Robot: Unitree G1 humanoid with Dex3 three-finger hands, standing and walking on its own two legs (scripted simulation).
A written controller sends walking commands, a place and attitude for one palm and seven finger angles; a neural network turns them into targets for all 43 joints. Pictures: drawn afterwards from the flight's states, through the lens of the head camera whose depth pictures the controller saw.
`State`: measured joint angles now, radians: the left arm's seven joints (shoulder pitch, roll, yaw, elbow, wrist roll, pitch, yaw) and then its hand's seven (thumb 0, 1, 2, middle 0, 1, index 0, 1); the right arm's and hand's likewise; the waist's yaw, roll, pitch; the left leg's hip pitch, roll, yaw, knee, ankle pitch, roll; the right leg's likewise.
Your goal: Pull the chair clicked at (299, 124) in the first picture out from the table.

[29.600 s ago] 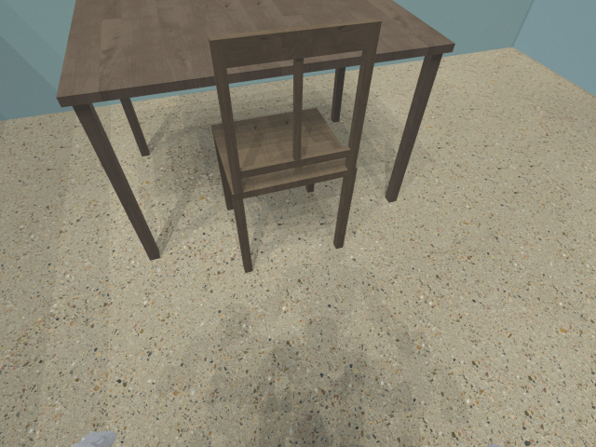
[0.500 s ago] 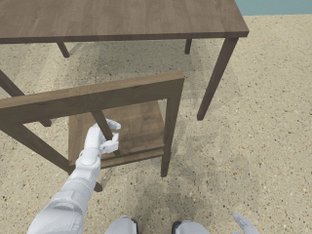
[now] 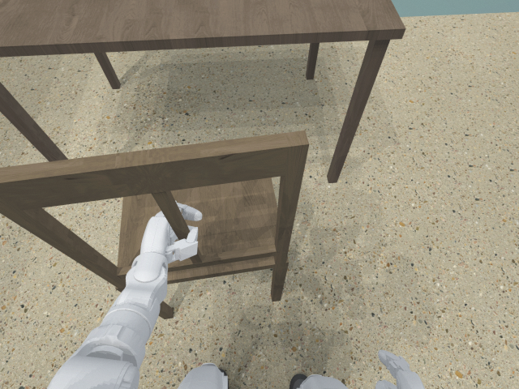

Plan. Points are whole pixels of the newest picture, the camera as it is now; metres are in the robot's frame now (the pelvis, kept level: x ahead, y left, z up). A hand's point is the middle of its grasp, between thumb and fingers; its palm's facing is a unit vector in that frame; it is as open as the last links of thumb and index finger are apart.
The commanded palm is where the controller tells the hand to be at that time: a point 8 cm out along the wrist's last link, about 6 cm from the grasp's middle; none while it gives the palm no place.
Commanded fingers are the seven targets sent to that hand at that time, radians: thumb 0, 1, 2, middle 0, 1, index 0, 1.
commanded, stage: step backward, pulling the chair out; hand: left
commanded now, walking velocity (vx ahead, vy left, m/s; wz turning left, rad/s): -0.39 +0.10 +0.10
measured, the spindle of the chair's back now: (182, 231) +0.37 +0.16 -0.08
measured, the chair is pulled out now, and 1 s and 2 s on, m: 0.35 0.63 0.66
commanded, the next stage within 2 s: stop walking, hand still on the chair in 0.56 s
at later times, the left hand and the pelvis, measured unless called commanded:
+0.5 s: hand (183, 321) +0.21 +0.13 -0.06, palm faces -0.01 -0.98 -0.19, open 5.2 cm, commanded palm +0.20 +0.19 -0.06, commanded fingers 0.00 0.90 0.90 -0.50 -1.45 -0.50 -1.45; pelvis -0.13 +0.00 +0.00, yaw -1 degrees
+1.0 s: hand out of the picture +0.06 +0.11 -0.06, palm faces -0.01 -0.99 -0.15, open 5.2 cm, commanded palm +0.05 +0.17 -0.05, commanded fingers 0.00 0.90 0.90 -0.50 -1.45 -0.50 -1.45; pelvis -0.22 -0.01 +0.00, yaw +3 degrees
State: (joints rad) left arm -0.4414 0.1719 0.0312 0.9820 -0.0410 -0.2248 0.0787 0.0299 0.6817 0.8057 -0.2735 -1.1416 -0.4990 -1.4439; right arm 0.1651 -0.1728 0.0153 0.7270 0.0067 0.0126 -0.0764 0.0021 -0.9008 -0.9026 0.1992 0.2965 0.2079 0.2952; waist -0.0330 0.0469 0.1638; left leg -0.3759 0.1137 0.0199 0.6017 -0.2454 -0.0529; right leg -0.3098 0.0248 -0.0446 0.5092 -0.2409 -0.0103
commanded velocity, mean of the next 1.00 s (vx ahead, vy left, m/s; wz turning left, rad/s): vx -0.14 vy -0.03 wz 0.05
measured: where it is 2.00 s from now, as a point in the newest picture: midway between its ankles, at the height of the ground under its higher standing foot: outside the picture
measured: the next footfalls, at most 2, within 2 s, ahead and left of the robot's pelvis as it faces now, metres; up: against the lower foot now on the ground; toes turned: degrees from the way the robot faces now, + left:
left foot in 0.22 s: -0.04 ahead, +0.16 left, +0.00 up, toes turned +3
right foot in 0.50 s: -0.11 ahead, -0.13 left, +0.00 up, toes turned +0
